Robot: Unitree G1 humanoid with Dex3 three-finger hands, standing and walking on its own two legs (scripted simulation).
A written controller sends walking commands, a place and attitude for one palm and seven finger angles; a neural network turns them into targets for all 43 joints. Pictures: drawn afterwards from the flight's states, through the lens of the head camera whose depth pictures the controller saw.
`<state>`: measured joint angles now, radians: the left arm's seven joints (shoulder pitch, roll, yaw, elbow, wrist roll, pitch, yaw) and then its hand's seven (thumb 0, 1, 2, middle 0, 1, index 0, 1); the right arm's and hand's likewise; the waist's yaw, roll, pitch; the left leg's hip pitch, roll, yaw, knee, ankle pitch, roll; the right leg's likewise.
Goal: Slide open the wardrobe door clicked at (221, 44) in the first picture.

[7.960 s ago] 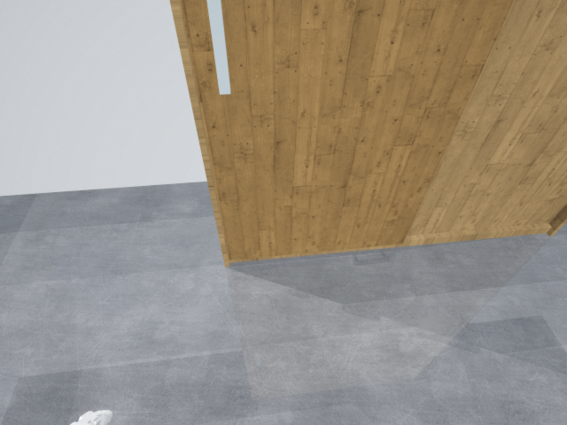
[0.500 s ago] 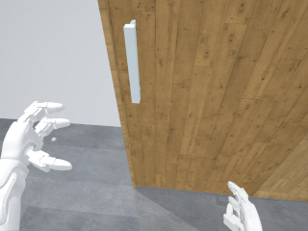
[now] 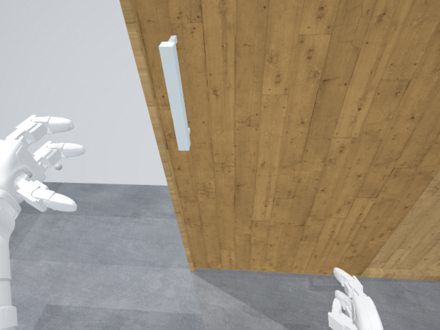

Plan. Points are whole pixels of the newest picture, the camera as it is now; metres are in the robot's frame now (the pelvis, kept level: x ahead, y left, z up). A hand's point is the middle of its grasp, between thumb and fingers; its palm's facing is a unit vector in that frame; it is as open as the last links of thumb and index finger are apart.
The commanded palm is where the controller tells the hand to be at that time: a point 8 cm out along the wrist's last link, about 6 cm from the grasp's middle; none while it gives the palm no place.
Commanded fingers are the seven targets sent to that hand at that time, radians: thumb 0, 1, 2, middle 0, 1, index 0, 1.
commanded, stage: raise the hand with hooked fingers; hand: left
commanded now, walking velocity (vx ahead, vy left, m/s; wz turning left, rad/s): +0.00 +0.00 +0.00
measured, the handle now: (179, 97) +0.54 +0.15 +0.18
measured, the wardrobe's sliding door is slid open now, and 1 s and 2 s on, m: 0.00 0.00 0.00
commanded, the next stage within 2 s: move the hooked fingers beside the handle in 0.30 s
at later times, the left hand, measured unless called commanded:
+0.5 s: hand (57, 168) +0.28 +0.28 +0.21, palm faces +0.12 -0.99 -0.06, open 14.0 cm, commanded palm +0.25 +0.31 +0.21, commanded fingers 0.00 -0.50 0.30 -0.30 -1.20 -0.30 -1.20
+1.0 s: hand (92, 146) +0.33 +0.25 +0.21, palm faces +0.08 -1.00 -0.03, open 14.0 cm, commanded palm +0.31 +0.30 +0.20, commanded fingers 0.00 -0.50 0.30 -0.30 -1.20 -0.30 -1.20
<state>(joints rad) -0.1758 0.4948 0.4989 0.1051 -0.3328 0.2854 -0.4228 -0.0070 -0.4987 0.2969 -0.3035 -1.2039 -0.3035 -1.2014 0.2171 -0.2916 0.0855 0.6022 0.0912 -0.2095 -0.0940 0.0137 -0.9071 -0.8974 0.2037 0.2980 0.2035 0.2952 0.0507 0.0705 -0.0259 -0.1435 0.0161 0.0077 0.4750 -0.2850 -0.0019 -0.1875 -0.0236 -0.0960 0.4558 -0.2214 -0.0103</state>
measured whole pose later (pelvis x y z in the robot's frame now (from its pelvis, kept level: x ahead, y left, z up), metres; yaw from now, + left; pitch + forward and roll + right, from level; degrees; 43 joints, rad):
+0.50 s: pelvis +0.00 +0.00 +0.00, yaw +0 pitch -3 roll -1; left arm -0.18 0.47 0.49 0.10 -0.32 0.27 -0.40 -0.01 -0.50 0.30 -0.30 -1.20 -0.30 -1.20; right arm 0.21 -0.27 0.09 0.61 0.09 -0.21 -0.10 0.01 -0.91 -0.90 0.20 0.30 0.20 0.30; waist 0.06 0.07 -0.02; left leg -0.13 0.02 0.00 0.48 -0.29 0.00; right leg -0.17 -0.02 -0.10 0.45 -0.22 -0.01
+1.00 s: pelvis +0.00 +0.01 +0.00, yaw -1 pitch -2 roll +0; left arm -0.36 0.42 0.40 0.23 -0.26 0.27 -0.31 -0.01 -0.50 0.30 -0.30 -1.20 -0.30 -1.20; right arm 0.22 -0.26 0.09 0.62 0.08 -0.17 -0.10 0.01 -0.91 -0.90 0.20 0.30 0.20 0.30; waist 0.03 0.05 -0.03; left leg -0.15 0.01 0.02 0.45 -0.27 0.01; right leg -0.20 -0.03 -0.08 0.44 -0.21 0.00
